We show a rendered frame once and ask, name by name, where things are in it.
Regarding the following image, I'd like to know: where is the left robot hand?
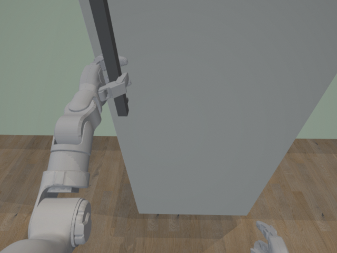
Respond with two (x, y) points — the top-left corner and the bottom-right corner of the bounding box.
(78, 54), (132, 106)

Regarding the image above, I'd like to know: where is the right robot hand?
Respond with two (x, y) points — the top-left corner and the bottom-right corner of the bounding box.
(250, 221), (289, 253)

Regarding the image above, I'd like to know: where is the fridge door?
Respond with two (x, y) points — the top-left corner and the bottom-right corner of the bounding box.
(79, 0), (337, 216)

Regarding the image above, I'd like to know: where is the robot left forearm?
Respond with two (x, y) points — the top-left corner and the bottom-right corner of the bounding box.
(28, 90), (102, 239)

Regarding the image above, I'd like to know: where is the left robot upper arm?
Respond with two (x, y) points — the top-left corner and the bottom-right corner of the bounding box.
(0, 198), (92, 253)

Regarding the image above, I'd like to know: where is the handle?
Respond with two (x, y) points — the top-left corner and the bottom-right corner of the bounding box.
(89, 0), (129, 116)

